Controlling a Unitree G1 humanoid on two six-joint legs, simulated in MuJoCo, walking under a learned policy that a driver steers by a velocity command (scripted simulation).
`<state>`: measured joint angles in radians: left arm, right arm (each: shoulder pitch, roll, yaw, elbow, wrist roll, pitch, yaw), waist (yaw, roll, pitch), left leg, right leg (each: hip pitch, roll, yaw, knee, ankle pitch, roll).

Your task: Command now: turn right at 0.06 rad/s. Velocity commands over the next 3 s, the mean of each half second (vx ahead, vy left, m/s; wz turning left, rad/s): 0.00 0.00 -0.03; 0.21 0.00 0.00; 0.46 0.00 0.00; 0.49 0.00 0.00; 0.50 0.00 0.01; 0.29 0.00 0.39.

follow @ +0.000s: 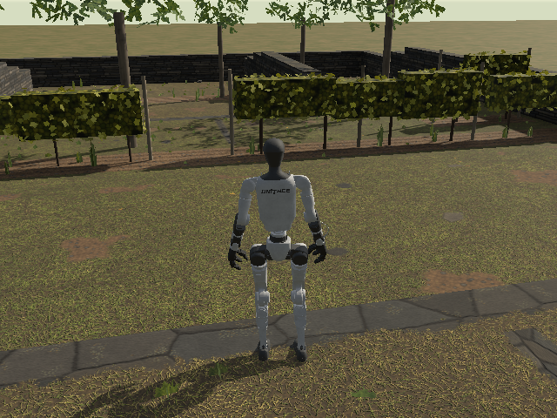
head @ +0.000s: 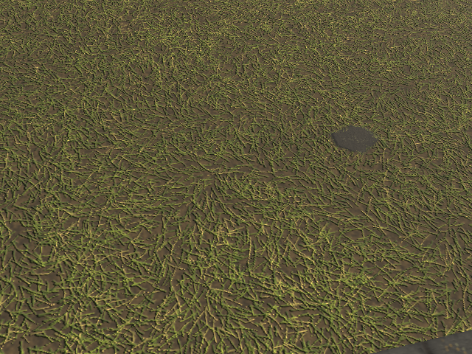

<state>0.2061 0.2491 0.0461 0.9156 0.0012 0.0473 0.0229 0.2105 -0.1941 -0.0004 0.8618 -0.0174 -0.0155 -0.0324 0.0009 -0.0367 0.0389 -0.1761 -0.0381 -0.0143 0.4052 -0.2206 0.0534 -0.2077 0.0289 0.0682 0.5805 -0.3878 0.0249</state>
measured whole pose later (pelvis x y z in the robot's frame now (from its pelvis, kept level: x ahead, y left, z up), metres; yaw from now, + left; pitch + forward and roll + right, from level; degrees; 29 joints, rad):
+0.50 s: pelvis -0.02 -0.02 +0.00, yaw +0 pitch -2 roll +0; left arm 0.25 0.19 -0.01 1.12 0.01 0.00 0.03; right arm 0.26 -0.21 -0.01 1.07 -0.01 0.01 -0.02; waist -0.01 0.00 0.04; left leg -0.16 -0.02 -0.03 0.38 -0.17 0.02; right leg -0.10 0.03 0.05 0.37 -0.22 -0.02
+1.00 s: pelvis +0.06 +0.02 +0.00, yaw +0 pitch +0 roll -1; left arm 0.30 0.22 0.04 1.07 0.03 -0.04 -0.02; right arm 0.42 -0.18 -0.03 1.07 -0.02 -0.07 0.00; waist -0.01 -0.03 -0.01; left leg -0.11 -0.05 0.05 0.40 -0.29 0.08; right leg -0.38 -0.01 -0.01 0.97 -0.34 -0.09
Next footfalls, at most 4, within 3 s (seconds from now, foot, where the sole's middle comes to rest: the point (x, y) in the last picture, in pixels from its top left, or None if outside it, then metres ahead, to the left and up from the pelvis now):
0.06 right None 0.00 -0.13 -0.78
1.34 right None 0.40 -0.06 -0.78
1.88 left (198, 280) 0.72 0.11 -0.78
2.44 right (252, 203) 1.02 -0.07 -0.78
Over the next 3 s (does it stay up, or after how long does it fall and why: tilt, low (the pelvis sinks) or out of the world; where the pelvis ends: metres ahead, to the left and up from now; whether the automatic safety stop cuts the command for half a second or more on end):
stays up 1.10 0.02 -0.03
